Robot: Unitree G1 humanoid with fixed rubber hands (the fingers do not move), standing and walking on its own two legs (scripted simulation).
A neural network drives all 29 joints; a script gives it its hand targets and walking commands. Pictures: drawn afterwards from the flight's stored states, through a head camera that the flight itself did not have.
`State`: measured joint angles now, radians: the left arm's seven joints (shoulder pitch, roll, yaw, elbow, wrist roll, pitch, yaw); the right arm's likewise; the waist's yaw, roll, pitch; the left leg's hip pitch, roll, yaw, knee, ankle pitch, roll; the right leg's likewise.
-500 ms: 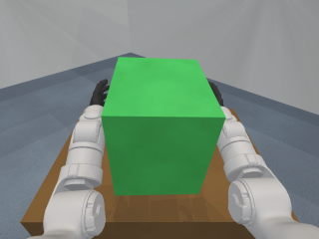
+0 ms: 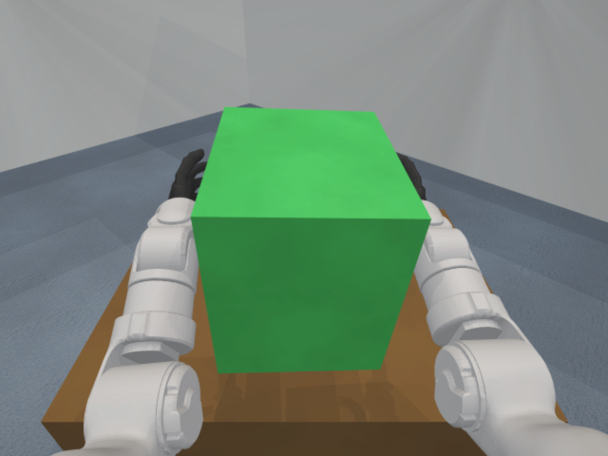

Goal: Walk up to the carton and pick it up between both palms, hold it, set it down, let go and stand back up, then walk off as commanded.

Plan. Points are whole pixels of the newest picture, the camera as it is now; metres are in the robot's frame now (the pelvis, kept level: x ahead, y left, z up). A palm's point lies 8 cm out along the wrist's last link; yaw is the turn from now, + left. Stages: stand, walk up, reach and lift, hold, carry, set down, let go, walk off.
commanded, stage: hold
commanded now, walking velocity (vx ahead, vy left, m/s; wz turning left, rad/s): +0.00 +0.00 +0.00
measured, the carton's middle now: (300, 235) +0.37 +0.01 +0.18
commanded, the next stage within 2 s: none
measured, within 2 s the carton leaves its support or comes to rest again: neither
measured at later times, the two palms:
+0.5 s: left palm (184, 205) +0.37 +0.16 +0.22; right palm (409, 206) +0.39 -0.14 +0.21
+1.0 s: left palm (182, 204) +0.37 +0.17 +0.22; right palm (408, 205) +0.39 -0.13 +0.21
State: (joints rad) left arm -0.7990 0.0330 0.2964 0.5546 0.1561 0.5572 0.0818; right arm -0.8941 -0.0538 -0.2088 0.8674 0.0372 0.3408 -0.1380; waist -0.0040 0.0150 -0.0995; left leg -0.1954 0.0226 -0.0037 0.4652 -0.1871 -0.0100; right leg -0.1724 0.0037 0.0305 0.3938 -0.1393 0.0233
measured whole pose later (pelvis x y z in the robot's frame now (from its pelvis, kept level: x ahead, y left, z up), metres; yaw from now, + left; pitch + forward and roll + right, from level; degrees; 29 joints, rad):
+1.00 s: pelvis +0.00 +0.00 +0.00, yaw +0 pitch -5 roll -1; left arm -0.80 0.03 0.30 0.52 0.18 0.57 0.06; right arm -0.89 -0.05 -0.21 0.85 0.04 0.35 -0.14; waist 0.00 0.01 -0.09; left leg -0.19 0.02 -0.01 0.47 -0.19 -0.01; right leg -0.17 0.00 0.03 0.39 -0.14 0.02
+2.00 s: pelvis +0.00 +0.00 +0.00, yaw +0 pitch -5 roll -1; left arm -0.80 0.03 0.30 0.50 0.18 0.58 0.06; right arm -0.89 -0.05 -0.21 0.84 0.04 0.35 -0.14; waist -0.01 0.00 -0.09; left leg -0.19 0.02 -0.01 0.46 -0.19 -0.01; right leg -0.16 0.00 0.03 0.39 -0.14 0.03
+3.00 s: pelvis +0.00 +0.00 +0.00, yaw +0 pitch -5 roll -1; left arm -0.80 0.03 0.30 0.50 0.18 0.58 0.06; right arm -0.89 -0.05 -0.21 0.84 0.04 0.35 -0.14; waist -0.01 0.00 -0.09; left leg -0.19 0.02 -0.01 0.46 -0.19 -0.01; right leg -0.16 0.00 0.03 0.39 -0.14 0.03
